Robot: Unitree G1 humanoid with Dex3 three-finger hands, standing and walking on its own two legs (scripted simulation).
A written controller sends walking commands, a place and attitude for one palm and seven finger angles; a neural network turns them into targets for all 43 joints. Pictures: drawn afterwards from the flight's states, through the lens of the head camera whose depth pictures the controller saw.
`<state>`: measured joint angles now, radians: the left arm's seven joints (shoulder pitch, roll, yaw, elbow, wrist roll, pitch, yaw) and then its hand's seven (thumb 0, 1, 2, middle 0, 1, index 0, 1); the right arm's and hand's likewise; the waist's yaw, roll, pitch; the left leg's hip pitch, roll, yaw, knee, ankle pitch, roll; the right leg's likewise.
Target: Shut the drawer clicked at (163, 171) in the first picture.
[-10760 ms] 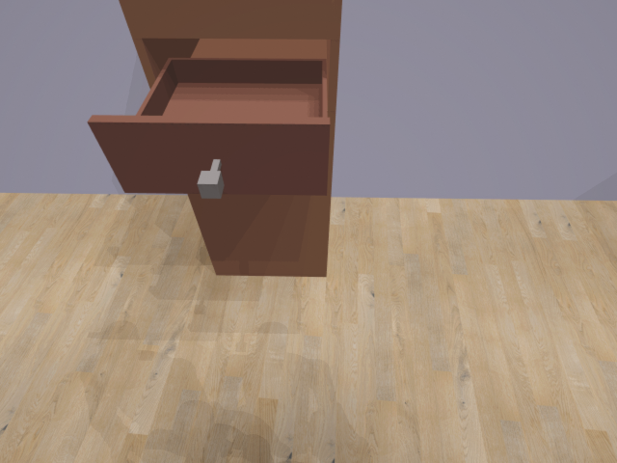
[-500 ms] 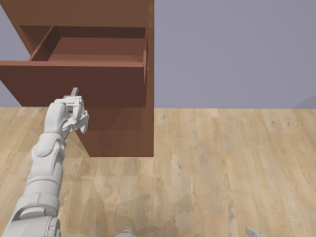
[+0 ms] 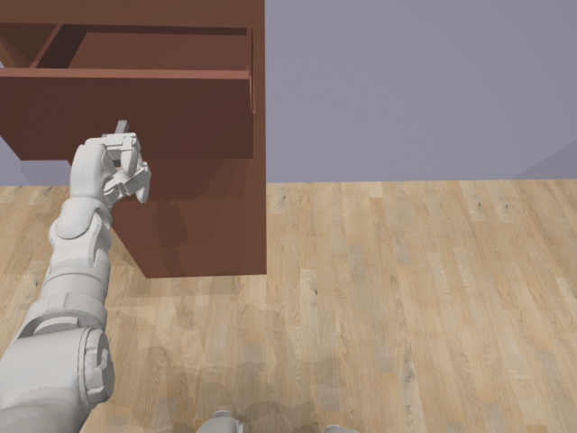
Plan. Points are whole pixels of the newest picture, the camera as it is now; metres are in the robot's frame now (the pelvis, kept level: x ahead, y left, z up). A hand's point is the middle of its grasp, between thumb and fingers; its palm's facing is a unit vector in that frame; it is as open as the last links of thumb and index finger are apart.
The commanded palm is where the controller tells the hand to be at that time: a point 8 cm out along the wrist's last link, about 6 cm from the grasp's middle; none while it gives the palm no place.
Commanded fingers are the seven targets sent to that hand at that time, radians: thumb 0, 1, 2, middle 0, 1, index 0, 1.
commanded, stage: push the drawer shut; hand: left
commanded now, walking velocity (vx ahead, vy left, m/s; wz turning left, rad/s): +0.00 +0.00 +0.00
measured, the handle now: (118, 141) +0.51 +0.24 +0.09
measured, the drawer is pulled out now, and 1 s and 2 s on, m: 0.13 0.02 0.00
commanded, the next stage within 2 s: pull the fist back off the drawer in 1.40 s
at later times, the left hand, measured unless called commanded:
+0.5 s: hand (150, 143) +0.51 +0.19 +0.10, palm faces +0.01 -1.00 -0.01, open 3.5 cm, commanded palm +0.50 +0.25 +0.09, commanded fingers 0.00 0.90 0.90 -1.40 -1.60 -1.40 -1.60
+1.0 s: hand (156, 119) +0.56 +0.19 +0.10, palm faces +0.02 -1.00 +0.00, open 3.5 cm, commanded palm +0.56 +0.24 +0.09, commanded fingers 0.00 0.90 0.90 -1.40 -1.60 -1.40 -1.60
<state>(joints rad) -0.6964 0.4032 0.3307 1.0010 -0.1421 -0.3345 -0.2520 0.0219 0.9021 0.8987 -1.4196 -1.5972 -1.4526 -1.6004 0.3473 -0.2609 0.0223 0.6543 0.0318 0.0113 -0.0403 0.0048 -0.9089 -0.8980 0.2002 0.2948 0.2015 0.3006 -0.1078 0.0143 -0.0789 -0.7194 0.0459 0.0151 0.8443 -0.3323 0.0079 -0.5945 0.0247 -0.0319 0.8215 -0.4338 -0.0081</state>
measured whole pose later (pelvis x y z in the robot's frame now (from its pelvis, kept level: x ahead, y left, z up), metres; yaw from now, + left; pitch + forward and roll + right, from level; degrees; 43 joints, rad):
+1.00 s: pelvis +0.00 +0.01 -0.02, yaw -2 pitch +21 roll -4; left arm -1.12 0.65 0.46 1.33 0.02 -0.29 -0.21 0.02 0.90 0.90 -1.43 -1.60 -1.49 -1.60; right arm 0.46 -0.27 0.05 0.63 -0.03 0.05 -0.01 0.00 -0.91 -0.90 0.20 0.29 0.20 0.30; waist -0.25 0.04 -0.09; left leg -0.97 0.07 0.01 0.96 -0.37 0.03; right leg -0.83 0.05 -0.03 0.89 -0.44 0.01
